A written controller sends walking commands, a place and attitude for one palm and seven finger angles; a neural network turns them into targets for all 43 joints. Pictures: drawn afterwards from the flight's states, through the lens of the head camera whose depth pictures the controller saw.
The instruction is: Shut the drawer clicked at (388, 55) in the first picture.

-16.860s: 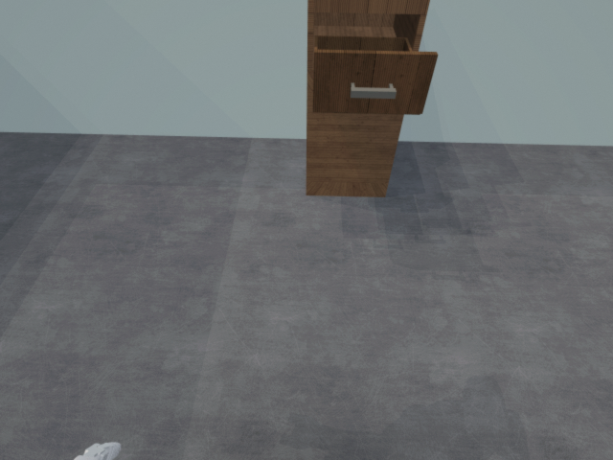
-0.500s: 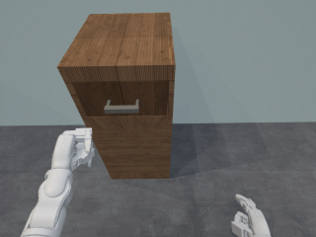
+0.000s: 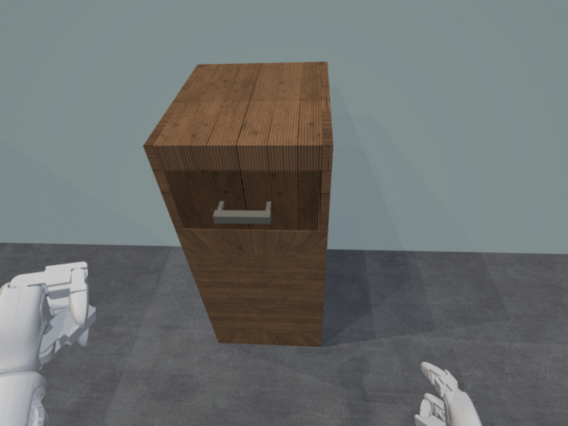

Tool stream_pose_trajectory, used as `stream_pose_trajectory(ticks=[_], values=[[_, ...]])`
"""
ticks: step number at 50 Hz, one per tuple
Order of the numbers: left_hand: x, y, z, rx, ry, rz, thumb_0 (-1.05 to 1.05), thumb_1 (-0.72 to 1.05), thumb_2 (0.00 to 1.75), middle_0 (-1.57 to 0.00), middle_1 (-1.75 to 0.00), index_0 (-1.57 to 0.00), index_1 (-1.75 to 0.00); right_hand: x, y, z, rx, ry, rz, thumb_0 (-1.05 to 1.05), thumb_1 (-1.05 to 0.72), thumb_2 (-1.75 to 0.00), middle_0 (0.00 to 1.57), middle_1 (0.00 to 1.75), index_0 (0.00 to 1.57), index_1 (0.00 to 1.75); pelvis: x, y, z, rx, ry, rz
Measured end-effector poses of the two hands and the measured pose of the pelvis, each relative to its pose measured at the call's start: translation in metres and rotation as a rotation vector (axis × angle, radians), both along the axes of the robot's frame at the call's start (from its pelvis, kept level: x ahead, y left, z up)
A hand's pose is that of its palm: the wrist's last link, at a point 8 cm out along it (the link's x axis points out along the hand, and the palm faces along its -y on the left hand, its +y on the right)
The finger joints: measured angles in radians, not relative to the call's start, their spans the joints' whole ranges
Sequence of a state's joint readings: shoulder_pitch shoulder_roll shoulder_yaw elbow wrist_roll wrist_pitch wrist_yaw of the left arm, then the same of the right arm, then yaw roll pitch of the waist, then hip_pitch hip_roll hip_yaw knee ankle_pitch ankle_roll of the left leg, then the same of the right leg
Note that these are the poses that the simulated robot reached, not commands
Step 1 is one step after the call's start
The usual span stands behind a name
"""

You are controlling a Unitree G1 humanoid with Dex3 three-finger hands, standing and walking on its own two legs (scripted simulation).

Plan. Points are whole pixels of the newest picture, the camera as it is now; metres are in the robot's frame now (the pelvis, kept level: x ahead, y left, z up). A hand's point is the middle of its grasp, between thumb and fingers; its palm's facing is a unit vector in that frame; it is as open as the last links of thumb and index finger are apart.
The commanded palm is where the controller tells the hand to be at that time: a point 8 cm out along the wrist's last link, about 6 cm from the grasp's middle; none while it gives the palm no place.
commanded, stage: draw the hand back to the body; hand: left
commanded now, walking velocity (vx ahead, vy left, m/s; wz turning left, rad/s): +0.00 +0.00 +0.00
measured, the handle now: (243, 211) +0.57 +0.17 -0.05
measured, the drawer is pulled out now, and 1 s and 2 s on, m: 0.00 0.00 0.00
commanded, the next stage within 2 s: step back with the hand held close in 0.20 s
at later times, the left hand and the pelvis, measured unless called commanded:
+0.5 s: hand (74, 312) +0.18 +0.24 +0.17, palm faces +0.38 -0.81 -0.44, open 3.3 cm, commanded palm +0.12 +0.28 +0.17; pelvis -0.01 +0.00 +0.00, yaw +0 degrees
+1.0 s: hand (23, 379) +0.12 +0.26 +0.15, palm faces +0.34 -0.80 -0.50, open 3.3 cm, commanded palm +0.05 +0.30 +0.17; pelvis -0.08 +0.02 -0.01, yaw +0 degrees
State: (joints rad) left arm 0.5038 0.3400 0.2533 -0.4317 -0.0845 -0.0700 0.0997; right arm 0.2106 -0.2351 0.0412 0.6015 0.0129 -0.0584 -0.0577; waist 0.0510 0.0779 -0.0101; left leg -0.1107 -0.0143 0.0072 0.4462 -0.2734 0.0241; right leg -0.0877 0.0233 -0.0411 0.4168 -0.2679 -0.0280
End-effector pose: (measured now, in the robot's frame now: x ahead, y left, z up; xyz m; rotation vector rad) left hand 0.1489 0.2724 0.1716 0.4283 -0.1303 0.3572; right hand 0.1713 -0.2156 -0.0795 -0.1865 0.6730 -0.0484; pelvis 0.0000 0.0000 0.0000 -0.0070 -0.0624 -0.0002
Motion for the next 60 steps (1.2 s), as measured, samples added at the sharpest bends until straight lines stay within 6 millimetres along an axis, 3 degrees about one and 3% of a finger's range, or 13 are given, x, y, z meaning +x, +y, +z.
stream_pose_trajectory(ticks=[7,15,22,31,48,54,60], values=[[-0.022,0.006,0.012,0.043,-0.045,0.042,0.01,0.89,0.90,-1.40,-1.60,-1.41,-1.60,-0.002,-0.004,0.001,-0.005,-0.028,-0.007,0.01,-0.91,-0.90,0.21,0.30,0.20,0.30,-0.005,-0.001,-0.001,-0.002,-0.010,0.004],[-0.019,0.001,0.001,0.002,-0.035,0.033,0.02,0.89,0.90,-1.40,-1.60,-1.41,-1.60,-0.005,-0.004,0.003,-0.012,-0.043,-0.007,0.01,-0.91,-0.90,0.21,0.30,0.20,0.30,-0.009,-0.003,-0.001,-0.001,-0.014,0.004],[-0.012,0.008,0.018,0.091,-0.089,0.013,0.02,0.89,0.90,-1.40,-1.60,-1.41,-1.60,-0.010,-0.006,0.003,-0.012,-0.014,-0.016,0.01,-0.90,-0.90,0.21,0.30,0.20,0.30,-0.011,-0.002,0.000,-0.013,0.019,0.006],[-0.010,0.009,-0.004,0.093,0.053,-0.061,0.01,0.89,0.90,-1.40,-1.60,-1.41,-1.60,-0.035,-0.022,-0.003,-0.063,0.111,-0.118,0.01,-0.91,-0.90,0.21,0.30,0.20,0.30,-0.019,0.010,0.000,-0.006,0.077,-0.004],[-0.063,0.028,0.003,0.153,-0.032,-0.053,0.01,0.89,0.90,-1.40,-1.60,-1.41,-1.60,-0.066,0.003,0.005,-0.071,0.033,-0.096,0.01,-0.90,-0.90,0.21,0.30,0.20,0.30,-0.069,0.023,-0.009,-0.013,0.077,-0.001],[-0.082,0.029,0.001,0.146,-0.072,-0.048,0.01,0.89,0.90,-1.40,-1.60,-1.41,-1.60,-0.088,0.006,0.000,-0.086,0.043,-0.079,0.01,-0.90,-0.90,0.21,0.30,0.21,0.30,-0.085,0.024,-0.013,-0.031,0.077,0.005],[-0.089,0.032,0.000,0.124,-0.117,-0.070,0.01,0.89,0.90,-1.40,-1.60,-1.41,-1.60,-0.115,0.002,-0.004,-0.125,0.095,-0.102,0.01,-0.90,-0.90,0.21,0.30,0.21,0.30,-0.095,0.029,-0.014,-0.047,0.080,0.011]])
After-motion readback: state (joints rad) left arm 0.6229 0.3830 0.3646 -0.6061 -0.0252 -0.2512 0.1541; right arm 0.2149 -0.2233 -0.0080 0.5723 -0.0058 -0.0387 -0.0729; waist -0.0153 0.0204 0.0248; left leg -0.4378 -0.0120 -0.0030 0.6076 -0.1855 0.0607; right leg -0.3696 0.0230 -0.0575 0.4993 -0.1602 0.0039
